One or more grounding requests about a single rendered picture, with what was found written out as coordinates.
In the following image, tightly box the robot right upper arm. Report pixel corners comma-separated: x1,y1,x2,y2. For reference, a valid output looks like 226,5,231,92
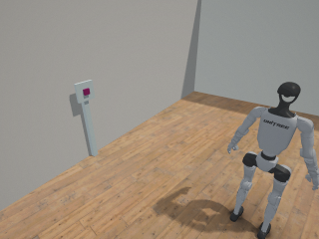
297,117,314,159

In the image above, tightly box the humanoid robot head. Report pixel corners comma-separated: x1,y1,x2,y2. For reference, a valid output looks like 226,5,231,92
268,82,301,119

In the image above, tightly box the button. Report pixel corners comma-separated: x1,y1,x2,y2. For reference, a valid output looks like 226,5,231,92
83,88,90,96

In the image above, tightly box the left robot hand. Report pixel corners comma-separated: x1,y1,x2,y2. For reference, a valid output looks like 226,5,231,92
227,143,239,154

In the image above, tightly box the right robot forearm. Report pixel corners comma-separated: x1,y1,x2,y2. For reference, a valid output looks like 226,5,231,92
304,148,319,178

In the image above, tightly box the panel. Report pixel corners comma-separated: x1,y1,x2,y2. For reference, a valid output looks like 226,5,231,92
74,80,98,156

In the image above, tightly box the robot left thigh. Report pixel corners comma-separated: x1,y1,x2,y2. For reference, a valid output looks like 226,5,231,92
241,151,257,191

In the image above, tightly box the right robot hand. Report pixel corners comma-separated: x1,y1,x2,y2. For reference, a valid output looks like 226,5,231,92
305,173,319,190

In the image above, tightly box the robot left upper arm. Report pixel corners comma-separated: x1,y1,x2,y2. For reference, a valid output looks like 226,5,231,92
238,107,267,135

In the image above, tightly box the left robot forearm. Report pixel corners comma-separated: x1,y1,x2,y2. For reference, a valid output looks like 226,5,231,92
230,125,243,145

